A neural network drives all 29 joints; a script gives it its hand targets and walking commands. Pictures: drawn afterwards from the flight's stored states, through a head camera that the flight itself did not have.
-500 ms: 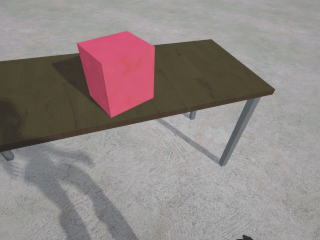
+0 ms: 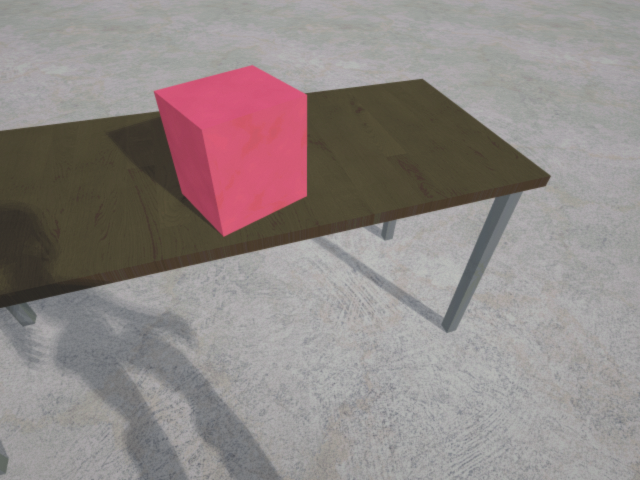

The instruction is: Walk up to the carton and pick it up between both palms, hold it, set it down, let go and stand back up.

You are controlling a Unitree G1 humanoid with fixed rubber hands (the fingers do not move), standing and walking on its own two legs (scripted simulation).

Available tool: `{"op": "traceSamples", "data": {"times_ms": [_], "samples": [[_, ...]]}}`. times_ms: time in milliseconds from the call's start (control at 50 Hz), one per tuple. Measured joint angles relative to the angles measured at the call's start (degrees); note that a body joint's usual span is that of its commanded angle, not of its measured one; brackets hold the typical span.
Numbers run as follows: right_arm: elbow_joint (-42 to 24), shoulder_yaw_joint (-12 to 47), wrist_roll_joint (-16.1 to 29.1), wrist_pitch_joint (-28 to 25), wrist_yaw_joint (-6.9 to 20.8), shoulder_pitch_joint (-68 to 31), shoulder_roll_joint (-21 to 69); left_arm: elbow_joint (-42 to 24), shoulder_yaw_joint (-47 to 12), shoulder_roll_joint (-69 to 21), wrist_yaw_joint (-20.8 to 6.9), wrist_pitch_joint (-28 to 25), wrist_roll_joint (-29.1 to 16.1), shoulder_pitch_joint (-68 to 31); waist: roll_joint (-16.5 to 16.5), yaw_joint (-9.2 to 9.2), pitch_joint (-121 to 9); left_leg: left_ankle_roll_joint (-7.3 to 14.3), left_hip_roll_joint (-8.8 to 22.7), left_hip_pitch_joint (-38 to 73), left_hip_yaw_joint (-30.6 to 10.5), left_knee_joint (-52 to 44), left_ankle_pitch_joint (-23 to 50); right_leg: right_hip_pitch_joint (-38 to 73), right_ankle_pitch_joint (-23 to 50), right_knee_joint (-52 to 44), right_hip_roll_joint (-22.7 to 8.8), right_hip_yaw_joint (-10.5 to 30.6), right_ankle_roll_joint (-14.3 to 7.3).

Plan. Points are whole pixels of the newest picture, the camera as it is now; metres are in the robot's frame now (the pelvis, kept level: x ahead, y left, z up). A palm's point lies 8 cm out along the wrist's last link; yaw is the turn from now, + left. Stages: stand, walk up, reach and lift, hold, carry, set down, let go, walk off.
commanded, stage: stand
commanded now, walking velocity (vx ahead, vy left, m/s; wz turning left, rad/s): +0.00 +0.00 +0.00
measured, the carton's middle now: (238, 149) +0.73 +0.17 +0.05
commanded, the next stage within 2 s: none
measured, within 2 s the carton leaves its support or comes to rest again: neither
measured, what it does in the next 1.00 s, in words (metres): stands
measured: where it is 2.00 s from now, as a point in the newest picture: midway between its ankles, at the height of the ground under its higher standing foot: outside the picture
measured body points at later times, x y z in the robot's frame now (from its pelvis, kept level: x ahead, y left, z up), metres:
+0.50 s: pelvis -0.01 +0.00 +0.00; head -0.03 +0.00 +0.45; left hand +0.04 +0.30 -0.13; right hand +0.08 -0.25 -0.12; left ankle -0.04 +0.11 -0.74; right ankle +0.06 -0.10 -0.74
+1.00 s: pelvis -0.01 +0.00 +0.00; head -0.03 -0.01 +0.45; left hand +0.04 +0.30 -0.13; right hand +0.08 -0.26 -0.12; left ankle -0.04 +0.11 -0.74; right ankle +0.06 -0.10 -0.74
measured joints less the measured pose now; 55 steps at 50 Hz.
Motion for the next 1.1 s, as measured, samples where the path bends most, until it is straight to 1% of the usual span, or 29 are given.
{"op": "traceSamples", "data": {"times_ms": [320,1100], "samples": [[1.3,0.0,0.0,0.0,-0.2,0.0,-0.1,1.5,0.0,0.0,0.0,0.0,0.0,0.0,0.4,0.00,0.0,0.0,0.0,0.0,0.0,0.0,0.3,0.0,0.3,0.0,0.0,0.0,0.0],[3.4,0.0,0.0,0.0,-0.4,-0.1,-0.3,2.5,0.0,0.0,0.0,0.0,0.0,0.0,1.0,0.10,0.0,0.0,0.0,0.0,0.0,-0.1,0.5,0.0,0.5,0.0,0.0,0.0,-0.1]]}}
